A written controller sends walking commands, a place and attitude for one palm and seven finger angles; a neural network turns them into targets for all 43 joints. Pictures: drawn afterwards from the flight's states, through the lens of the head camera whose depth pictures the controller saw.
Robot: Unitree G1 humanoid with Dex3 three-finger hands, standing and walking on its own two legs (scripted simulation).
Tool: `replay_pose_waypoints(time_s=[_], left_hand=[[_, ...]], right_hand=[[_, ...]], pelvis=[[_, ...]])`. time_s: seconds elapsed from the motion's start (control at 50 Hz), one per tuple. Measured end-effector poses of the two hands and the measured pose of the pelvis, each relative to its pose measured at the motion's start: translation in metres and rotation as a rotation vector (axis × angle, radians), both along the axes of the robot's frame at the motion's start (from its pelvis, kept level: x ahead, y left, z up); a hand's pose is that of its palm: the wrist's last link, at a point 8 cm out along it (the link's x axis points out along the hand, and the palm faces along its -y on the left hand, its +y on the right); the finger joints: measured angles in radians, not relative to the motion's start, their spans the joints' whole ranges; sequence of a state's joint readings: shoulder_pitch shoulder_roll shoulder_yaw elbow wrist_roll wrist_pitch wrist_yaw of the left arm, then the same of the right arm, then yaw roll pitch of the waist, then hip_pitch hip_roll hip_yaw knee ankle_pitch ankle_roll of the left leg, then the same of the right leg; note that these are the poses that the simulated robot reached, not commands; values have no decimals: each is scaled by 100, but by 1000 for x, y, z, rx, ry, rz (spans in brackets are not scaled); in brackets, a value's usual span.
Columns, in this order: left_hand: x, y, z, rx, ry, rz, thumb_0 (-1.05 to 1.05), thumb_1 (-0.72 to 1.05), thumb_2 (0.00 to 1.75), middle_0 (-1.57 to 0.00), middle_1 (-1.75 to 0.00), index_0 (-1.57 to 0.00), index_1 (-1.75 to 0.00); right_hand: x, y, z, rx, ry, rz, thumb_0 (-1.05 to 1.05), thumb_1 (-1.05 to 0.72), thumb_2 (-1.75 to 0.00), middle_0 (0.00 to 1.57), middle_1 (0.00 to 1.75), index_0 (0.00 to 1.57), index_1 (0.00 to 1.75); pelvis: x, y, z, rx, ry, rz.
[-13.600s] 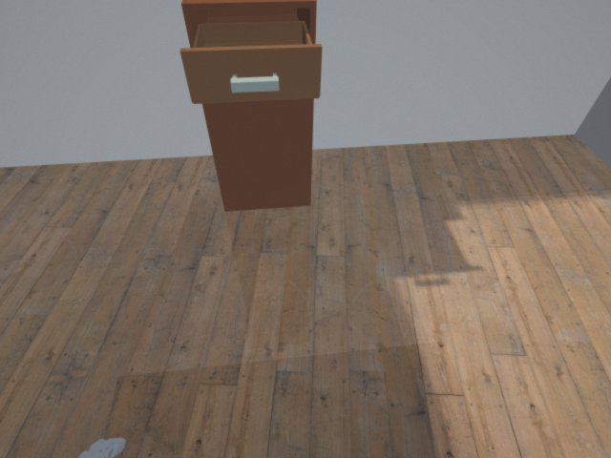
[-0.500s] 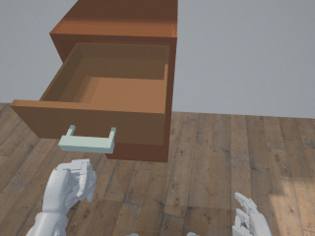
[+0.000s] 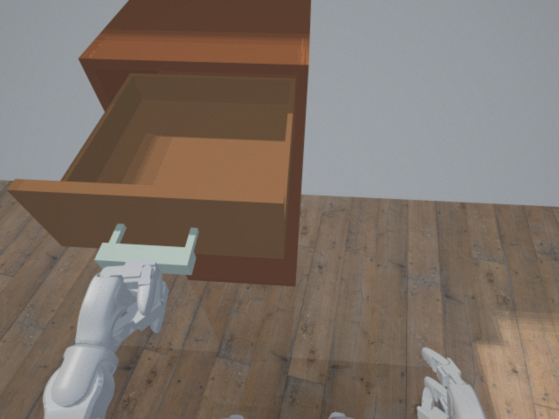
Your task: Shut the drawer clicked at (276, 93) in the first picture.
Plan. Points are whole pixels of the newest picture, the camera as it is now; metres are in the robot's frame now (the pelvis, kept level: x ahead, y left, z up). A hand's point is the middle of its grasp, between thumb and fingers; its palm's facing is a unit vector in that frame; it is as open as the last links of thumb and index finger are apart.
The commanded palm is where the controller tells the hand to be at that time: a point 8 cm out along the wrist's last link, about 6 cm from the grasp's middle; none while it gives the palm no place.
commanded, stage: push the drawer shut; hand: left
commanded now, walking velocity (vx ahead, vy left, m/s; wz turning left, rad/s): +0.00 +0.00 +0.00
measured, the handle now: (151, 245) +0.34 +0.19 +0.07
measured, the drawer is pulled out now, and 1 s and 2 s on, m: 0.29 0.17 0.06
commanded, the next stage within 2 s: none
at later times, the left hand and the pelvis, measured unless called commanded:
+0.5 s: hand (165, 268) +0.31 +0.17 +0.06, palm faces -0.07 -1.00 -0.05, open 2.7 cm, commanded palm +0.31 +0.22 +0.07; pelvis -0.02 +0.01 +0.00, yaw +1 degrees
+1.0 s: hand (182, 225) +0.38 +0.16 +0.06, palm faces -0.06 -1.00 -0.05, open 2.8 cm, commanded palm +0.37 +0.21 +0.07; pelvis -0.02 +0.01 +0.00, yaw -1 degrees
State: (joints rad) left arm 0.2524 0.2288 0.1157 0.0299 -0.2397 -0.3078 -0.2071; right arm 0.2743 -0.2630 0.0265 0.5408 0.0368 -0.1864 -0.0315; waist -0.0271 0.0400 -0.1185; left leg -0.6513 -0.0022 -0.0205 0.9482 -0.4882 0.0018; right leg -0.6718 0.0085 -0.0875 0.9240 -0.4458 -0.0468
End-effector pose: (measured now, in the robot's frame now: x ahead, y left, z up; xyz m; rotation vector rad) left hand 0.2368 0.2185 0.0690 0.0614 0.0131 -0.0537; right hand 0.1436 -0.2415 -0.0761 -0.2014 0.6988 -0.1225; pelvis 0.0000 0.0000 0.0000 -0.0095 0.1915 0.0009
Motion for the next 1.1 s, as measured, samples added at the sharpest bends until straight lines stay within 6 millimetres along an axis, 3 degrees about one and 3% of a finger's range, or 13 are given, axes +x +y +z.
replay_pose_waypoints(time_s=[0.16,0.36,0.84,1.1], left_hand=[[5,6,-5,-4,-11,3,-5,78,91,-140,-160,-140,-160],[29,9,-7,-8,-11,-13,-8,73,93,-140,-160,-140,-160],[107,-2,-5,-15,-5,-6,-5,79,95,-140,-160,-140,-160],[133,-2,-4,-16,-2,-2,-4,78,94,-140,-160,-140,-160]], right_hand=[[0,4,-5,-12,30,19,1,-90,-90,20,30,21,30],[-6,13,-9,-12,43,26,1,-90,-90,20,30,21,30],[-73,3,-22,-24,248,-63,1,-90,-90,20,30,21,30],[-87,-2,-24,-19,315,-101,1,-90,-90,20,30,21,30]], pelvis=[[-6,3,-1,-5,-1,13],[-18,8,-2,-9,-6,22],[-25,14,1,-2,14,-1],[-19,11,2,-2,31,-10]])
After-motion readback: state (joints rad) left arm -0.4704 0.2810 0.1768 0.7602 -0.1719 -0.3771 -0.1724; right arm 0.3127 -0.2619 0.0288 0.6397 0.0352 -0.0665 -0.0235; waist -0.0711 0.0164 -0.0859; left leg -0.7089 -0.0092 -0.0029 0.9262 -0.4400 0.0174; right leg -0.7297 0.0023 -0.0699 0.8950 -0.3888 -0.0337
